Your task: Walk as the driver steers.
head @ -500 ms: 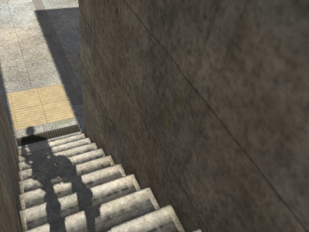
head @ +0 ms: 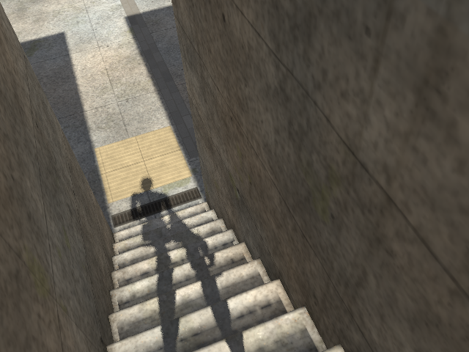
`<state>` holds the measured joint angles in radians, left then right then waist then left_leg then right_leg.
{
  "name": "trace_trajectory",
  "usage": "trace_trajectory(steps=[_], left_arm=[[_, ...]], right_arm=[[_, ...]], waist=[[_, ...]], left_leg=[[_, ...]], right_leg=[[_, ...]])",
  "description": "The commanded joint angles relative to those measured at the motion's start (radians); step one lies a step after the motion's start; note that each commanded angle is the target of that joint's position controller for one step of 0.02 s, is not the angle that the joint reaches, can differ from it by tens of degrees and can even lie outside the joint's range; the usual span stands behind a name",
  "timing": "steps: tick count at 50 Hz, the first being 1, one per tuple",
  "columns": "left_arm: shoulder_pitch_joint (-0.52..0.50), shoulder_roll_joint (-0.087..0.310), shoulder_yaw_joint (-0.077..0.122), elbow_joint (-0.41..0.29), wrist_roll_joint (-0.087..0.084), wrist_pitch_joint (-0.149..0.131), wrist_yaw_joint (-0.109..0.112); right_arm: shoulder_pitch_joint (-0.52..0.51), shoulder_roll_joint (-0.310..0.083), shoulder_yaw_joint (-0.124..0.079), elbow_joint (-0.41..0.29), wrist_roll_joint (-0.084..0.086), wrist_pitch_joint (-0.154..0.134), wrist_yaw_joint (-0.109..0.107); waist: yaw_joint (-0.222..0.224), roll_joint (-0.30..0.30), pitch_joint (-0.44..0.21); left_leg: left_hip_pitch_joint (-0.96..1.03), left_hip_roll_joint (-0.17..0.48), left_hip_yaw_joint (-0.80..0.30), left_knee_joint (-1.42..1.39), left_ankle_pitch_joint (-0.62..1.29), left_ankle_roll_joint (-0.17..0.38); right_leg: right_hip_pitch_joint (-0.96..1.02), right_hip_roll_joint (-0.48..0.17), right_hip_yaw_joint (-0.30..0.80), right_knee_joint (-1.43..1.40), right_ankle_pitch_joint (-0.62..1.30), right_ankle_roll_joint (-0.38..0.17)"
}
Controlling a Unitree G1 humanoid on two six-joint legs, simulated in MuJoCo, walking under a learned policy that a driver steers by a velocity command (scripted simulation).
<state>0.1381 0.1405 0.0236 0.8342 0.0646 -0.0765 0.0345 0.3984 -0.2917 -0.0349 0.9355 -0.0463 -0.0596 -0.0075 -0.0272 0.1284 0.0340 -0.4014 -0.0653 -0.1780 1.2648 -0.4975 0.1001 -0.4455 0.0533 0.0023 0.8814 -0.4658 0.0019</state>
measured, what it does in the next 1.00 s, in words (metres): goes down: left foot 0.19 m lower, then right foot 0.20 m lower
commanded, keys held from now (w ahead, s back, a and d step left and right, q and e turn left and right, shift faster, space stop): w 0.46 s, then w+q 0.54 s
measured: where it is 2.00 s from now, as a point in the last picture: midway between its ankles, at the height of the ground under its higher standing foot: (211, 320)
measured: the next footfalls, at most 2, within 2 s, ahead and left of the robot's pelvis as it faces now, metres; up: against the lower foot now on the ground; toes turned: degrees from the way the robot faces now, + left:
left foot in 0.24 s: +0.20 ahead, +0.07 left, -0.19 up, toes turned +0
right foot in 0.52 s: +0.46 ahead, -0.09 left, -0.39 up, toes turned +1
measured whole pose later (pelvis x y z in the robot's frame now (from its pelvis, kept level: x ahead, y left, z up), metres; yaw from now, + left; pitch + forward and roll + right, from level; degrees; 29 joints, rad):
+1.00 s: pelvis +0.56 +0.08 -0.52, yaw +15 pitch +0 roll -2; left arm 0.45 0.20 0.06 0.99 0.04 -0.07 0.09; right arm -0.03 -0.23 -0.02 0.77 -0.04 0.01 0.02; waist 0.12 0.07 0.09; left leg -0.31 -0.05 -0.02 0.52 -0.05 0.09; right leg -0.49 -0.17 -0.11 1.77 -0.75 -0.06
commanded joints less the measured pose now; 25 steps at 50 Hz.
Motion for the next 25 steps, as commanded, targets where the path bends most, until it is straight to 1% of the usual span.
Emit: trace_trajectory(steps=[1,2,3,4,5,6,7,8,9,10,11,12,13,14,15,16,17,18,19,20,21,22,23,24,25], left_arm=[[0.053,0.15,0.059,0.031,0.021,-0.004,0.071],[-0.028,0.124,0.06,0.057,-0.003,-0.023,0.1],[-0.021,0.093,0.059,0.081,-0.044,-0.036,0.099],[-0.059,0.092,0.056,0.081,-0.066,-0.04,0.093],[-0.092,0.097,0.055,0.075,-0.084,-0.049,0.089],[-0.148,0.08,0.046,0.057,-0.095,-0.059,0.084],[-0.135,0.077,0.045,0.066,-0.082,-0.053,0.08],[-0.086,0.063,0.039,0.077,-0.07,-0.051,0.074],[-0.052,0.071,0.042,0.089,-0.049,-0.048,0.07],[-0.113,0.108,0.05,0.083,-0.044,-0.028,0.07],[-0.22,0.142,0.053,0.052,-0.049,-0.014,0.068],[-0.161,0.159,0.055,0.014,-0.029,0.0,0.054],[0.05,0.105,0.039,-0.036,-0.029,-0.002,0.052],[0.127,0.089,0.03,-0.039,0.028,-0.011,0.045],[0.085,0.167,0.051,-0.018,0.034,-0.007,0.039],[0.018,0.198,0.061,0.0,0.025,0.0,0.035],[0.151,0.14,0.057,0.026,0.019,0.015,0.034],[0.119,0.178,0.056,-0.001,-0.003,0.001,0.044],[0.021,0.049,-0.018,-0.043,0.136,-0.004,-0.138],[-0.061,0.106,0.027,-0.068,-0.049,-0.011,-0.027],[-0.047,0.115,0.018,-0.058,-0.074,-0.028,-0.011],[-0.011,0.101,0.016,-0.066,-0.088,-0.009,-0.017],[0.104,0.123,0.022,-0.012,-0.096,0.013,-0.014],[0.376,0.141,0.042,0.068,-0.078,0.022,-0.012],[0.554,0.139,0.045,0.14,-0.059,0.009,-0.017]], right_arm=[[-0.23,-0.109,-0.035,-0.125,-0.011,-0.031,-0.002],[-0.207,-0.081,-0.023,-0.119,0.001,-0.024,0.006],[-0.219,-0.006,0.005,-0.145,0.0,0.006,0.022],[-0.16,0.032,0.025,-0.126,0.02,0.027,0.042],[-0.078,0.04,0.029,-0.092,0.034,0.044,0.028],[-0.022,0.019,0.031,-0.073,0.024,0.044,0.017],[0.003,-0.025,0.016,-0.061,0.001,0.05,-0.001],[-0.027,-0.042,0.019,-0.073,-0.025,0.044,-0.016],[-0.023,-0.06,0.01,-0.072,-0.038,0.034,-0.017],[0.131,-0.089,-0.001,-0.018,-0.042,0.03,-0.027],[0.297,-0.108,-0.01,0.006,-0.036,0.032,-0.021],[0.311,-0.093,0.011,0.035,-0.004,0.022,-0.004],[0.263,-0.116,0.019,0.022,0.02,0.005,0.001],[0.209,-0.193,-0.027,0.018,0.03,-0.01,-0.025],[0.072,-0.133,-0.013,-0.024,0.014,-0.018,-0.036],[-0.025,-0.06,0.008,-0.037,0.009,-0.019,-0.034],[-0.099,-0.153,-0.025,-0.033,-0.014,-0.027,-0.031],[-0.095,-0.12,-0.026,-0.007,0.016,-0.06,-0.034],[-0.111,0.151,0.067,-0.082,-0.03,-0.065,-0.017],[-0.105,-0.028,0.016,-0.012,0.018,-0.061,-0.014],[-0.09,0.007,0.025,0.013,0.03,-0.053,0.007],[-0.035,-0.029,0.007,0.048,0.045,-0.035,0.016],[-0.044,-0.025,0.006,0.065,0.039,-0.013,0.008],[-0.069,-0.03,0.002,0.076,0.022,0.018,0.01],[-0.104,-0.057,-0.019,0.07,0.003,0.054,0.005]], waist=[[0.042,-0.218,0.082],[-0.027,-0.233,0.057],[-0.081,-0.185,0.004],[-0.131,-0.219,-0.029],[-0.181,-0.223,-0.063],[-0.206,-0.241,-0.074],[-0.208,-0.209,-0.062],[-0.176,-0.18,-0.011],[-0.161,-0.133,0.024],[-0.243,-0.115,0.045],[-0.375,-0.057,0.121],[-0.311,0.079,0.163],[-0.07,0.099,0.127],[0.013,0.139,0.081],[0.043,-0.029,0.127],[0.035,-0.141,0.116],[0.121,0.058,0.011],[0.122,0.058,-0.012],[-0.044,-0.332,0.172],[0.102,-0.073,0.001],[0.054,-0.131,-0.002],[0.057,-0.016,-0.012],[0.09,0.01,-0.023],[0.205,0.021,-0.09],[0.294,-0.072,-0.081]], left_leg=[[-0.31,0.049,-0.002,-0.259,0.41,-0.091],[-0.145,0.065,0.005,-0.32,0.669,-0.11],[0.082,0.019,0.083,-0.441,0.972,-0.112],[0.276,0.016,0.106,-0.454,1.11,-0.097],[0.445,-0.011,0.193,-0.424,1.185,-0.101],[0.522,0.009,0.189,-0.383,1.266,-0.099],[0.465,0.001,0.194,-0.329,1.228,-0.1],[0.401,0.022,0.189,-0.389,1.143,-0.104],[0.348,0.03,0.185,-0.45,1.078,-0.096],[0.433,0.094,0.105,-0.559,0.84,-0.032],[0.494,0.119,0.1,-0.778,0.724,0.056],[0.616,0.169,0.025,-0.811,0.757,0.074],[0.593,0.208,-0.113,-0.575,0.951,0.049],[0.551,0.288,-0.288,-0.605,0.689,0.074],[0.362,0.268,-0.275,-0.676,0.489,0.1],[0.194,0.226,-0.24,-0.737,0.545,0.125],[0.052,0.351,-0.427,-0.602,0.669,0.212],[0.037,0.372,-0.506,-0.494,0.431,0.202],[-0.124,0.356,-0.274,-0.34,0.083,0.216],[-0.196,0.142,-0.177,-0.432,-0.076,0.138],[-0.402,0.082,-0.064,-0.423,-0.182,0.121],[-0.449,0.058,0.039,-0.403,-0.199,0.134],[-0.444,0.05,0.046,-0.277,-0.229,0.112],[-0.426,0.035,0.107,-0.044,-0.128,0.089],[-0.426,0.011,0.093,0.28,-0.215,0.053]], right_leg=[[0.042,-0.239,0.393,-0.311,-0.106,-0.222],[-0.105,-0.174,0.28,-0.214,-0.1,-0.185],[-0.275,-0.097,0.129,-0.193,-0.142,-0.118],[-0.389,-0.091,0.057,-0.165,-0.169,-0.104],[-0.476,-0.081,0.009,-0.108,-0.187,-0.104],[-0.516,-0.082,-0.007,-0.043,-0.19,-0.1],[-0.472,-0.098,0.024,0.029,-0.237,-0.108],[-0.424,-0.095,0.027,0.117,-0.242,-0.112],[-0.365,-0.096,0.023,0.252,-0.23,-0.122],[-0.4,-0.081,0.042,0.525,0.015,-0.124],[-0.507,0.006,-0.048,0.837,0.065,-0.099],[-0.692,0.077,-0.086,1.064,-0.209,-0.119],[-0.789,0.043,0.063,0.902,-0.124,-0.149],[-0.817,-0.046,0.133,0.547,0.123,-0.115],[-0.685,-0.087,0.084,0.324,0.31,-0.052],[-0.472,-0.078,0.035,0.198,0.356,-0.015],[-0.333,-0.076,0.034,0.382,0.346,-0.011],[-0.375,-0.167,0.19,0.328,0.56,-0.015],[-0.74,-0.231,0.203,0.286,0.838,-0.005],[-0.139,-0.102,0.042,-0.148,1.028,-0.018],[0.177,-0.064,-0.042,-0.179,1.142,-0.022],[0.386,-0.056,-0.069,-0.208,1.052,0.009],[0.516,-0.076,-0.035,-0.203,1.076,0.024],[0.697,-0.053,-0.072,-0.162,1.004,0.029],[0.744,-0.167,0.1,-0.26,0.906,-0.038]])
